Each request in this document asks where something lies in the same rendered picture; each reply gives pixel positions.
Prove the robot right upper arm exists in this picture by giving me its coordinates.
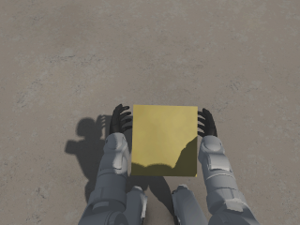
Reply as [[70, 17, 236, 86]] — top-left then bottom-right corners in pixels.
[[208, 211, 261, 225]]

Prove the robot right thigh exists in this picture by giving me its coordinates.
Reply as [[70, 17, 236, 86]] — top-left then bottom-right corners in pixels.
[[172, 188, 208, 225]]

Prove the robot left upper arm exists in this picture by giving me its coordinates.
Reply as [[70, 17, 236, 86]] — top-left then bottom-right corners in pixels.
[[78, 210, 128, 225]]

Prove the robot thigh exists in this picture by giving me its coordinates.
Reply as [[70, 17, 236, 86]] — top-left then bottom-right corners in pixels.
[[172, 188, 208, 225], [123, 190, 148, 225]]

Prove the robot right forearm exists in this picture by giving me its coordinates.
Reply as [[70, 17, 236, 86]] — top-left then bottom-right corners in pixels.
[[198, 135, 259, 222]]

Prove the robot left forearm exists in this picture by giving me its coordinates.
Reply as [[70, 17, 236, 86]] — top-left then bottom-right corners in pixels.
[[79, 132, 130, 222]]

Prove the carton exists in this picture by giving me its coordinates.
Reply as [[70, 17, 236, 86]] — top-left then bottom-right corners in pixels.
[[131, 104, 198, 177]]

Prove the robot right hand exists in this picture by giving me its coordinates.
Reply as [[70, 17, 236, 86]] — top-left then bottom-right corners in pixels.
[[197, 108, 218, 137]]

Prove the robot left thigh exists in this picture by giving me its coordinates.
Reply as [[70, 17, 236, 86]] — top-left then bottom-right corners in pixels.
[[123, 190, 148, 225]]

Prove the robot left hand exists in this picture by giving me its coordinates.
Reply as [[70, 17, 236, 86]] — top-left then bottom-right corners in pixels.
[[109, 104, 132, 135]]

